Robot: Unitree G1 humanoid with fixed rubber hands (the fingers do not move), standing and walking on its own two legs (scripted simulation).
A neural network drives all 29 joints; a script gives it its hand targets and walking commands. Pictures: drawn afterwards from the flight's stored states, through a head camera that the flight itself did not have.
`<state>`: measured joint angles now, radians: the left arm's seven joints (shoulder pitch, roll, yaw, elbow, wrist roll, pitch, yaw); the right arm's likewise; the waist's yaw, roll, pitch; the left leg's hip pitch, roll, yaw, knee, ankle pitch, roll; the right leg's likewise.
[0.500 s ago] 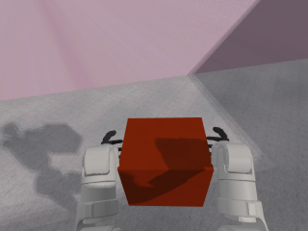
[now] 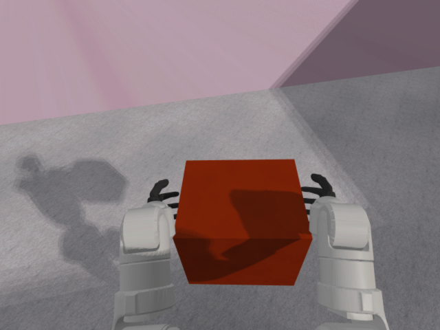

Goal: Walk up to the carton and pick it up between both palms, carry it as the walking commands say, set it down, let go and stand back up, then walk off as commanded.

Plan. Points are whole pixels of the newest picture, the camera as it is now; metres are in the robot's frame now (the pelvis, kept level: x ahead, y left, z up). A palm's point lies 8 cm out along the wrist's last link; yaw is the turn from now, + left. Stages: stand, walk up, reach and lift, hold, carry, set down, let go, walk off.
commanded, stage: carry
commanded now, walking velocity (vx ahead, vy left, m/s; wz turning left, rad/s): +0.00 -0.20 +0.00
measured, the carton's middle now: (240, 223) +0.33 -0.02 +0.02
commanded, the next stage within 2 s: none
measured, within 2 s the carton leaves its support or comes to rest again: neither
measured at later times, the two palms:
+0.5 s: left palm (234, 218) +0.29 +0.00 +0.10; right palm (405, 216) +0.28 -0.29 +0.10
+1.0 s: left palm (324, 235) +0.25 -0.15 +0.10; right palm out of the picture +0.24 -0.44 +0.09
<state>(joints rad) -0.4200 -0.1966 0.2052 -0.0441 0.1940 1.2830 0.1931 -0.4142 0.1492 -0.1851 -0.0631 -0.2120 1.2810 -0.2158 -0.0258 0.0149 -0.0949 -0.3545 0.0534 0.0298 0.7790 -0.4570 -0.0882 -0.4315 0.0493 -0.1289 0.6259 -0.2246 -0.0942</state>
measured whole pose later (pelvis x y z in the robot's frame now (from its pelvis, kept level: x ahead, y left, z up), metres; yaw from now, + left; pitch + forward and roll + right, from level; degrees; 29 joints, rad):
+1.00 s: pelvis -0.05 -0.27 +0.00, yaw -1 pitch +0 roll +3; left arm -0.38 -0.19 0.18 -0.17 0.19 1.29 0.18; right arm -0.39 0.18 -0.17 -0.16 -0.21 1.26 -0.22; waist -0.01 -0.01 -0.01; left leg -0.38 0.10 0.05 0.98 -0.54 -0.13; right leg -0.42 0.02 -0.10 0.67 -0.27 -0.11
